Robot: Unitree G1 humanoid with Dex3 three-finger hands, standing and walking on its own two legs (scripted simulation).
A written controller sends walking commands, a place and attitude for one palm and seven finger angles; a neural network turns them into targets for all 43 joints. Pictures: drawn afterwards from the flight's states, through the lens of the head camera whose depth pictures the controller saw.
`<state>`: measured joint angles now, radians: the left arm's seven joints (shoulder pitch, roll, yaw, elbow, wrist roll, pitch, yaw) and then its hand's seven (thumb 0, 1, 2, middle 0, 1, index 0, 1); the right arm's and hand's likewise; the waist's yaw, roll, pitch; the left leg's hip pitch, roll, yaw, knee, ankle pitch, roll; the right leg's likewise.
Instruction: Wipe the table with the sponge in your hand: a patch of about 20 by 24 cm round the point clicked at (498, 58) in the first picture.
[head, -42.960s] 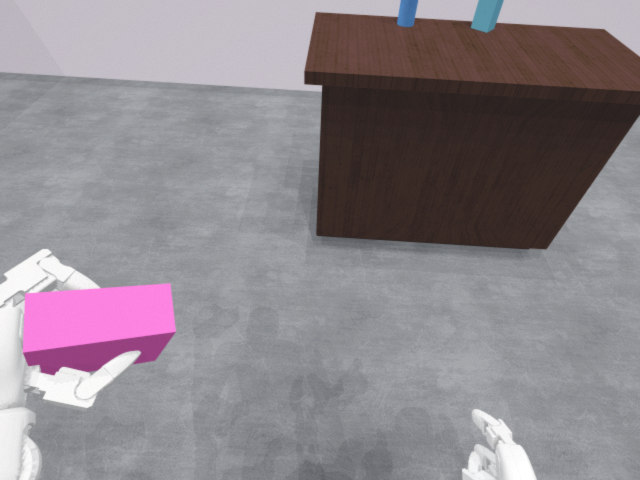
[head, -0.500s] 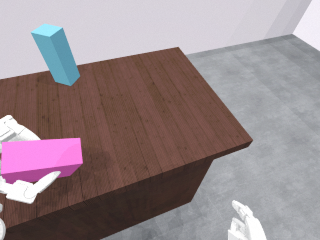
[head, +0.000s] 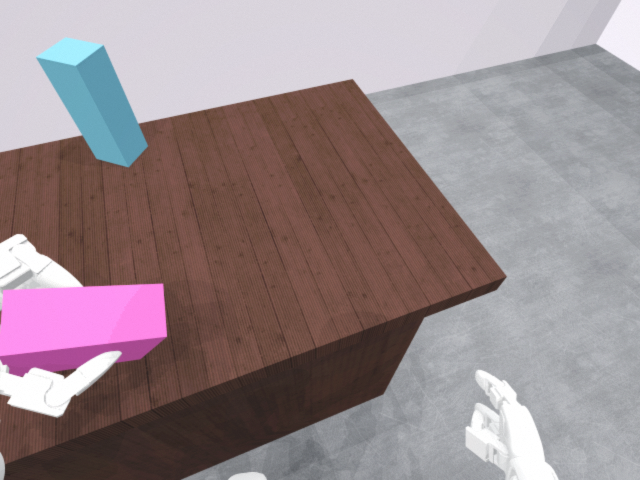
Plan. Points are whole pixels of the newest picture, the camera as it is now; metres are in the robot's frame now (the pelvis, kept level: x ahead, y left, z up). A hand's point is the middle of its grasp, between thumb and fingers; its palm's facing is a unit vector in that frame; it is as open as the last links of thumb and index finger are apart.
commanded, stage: come to a stop and stand still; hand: left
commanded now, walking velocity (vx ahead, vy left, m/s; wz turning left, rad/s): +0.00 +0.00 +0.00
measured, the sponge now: (106, 329) +0.23 +0.21 +0.14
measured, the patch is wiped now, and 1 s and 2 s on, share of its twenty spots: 0.00 0.00 0.00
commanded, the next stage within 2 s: none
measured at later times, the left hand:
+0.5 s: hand out of the picture +0.17 +0.35 +0.18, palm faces +0.41 -0.83 -0.37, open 9.1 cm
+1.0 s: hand out of the picture +0.09 +0.42 +0.17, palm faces +0.43 -0.82 -0.39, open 9.1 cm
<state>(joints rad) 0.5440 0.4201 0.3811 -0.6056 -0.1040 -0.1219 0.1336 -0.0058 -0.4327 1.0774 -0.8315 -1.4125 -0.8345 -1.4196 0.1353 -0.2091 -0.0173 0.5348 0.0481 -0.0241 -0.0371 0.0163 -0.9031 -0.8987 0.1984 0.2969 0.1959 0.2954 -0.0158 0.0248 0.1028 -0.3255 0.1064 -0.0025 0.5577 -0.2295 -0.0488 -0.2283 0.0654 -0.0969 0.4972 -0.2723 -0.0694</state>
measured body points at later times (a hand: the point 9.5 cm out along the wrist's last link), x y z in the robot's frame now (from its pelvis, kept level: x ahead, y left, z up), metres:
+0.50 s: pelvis -0.07 +0.09 +0.00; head -0.04 +0.13 +0.45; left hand +0.15 +0.39 +0.20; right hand +0.09 -0.14 -0.07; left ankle +0.03 +0.14 -0.73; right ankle -0.06 -0.05 -0.71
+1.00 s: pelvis -0.11 +0.15 +0.00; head -0.09 +0.19 +0.44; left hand +0.06 +0.46 +0.19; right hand +0.09 -0.06 -0.07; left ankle +0.03 +0.16 -0.72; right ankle -0.09 -0.02 -0.73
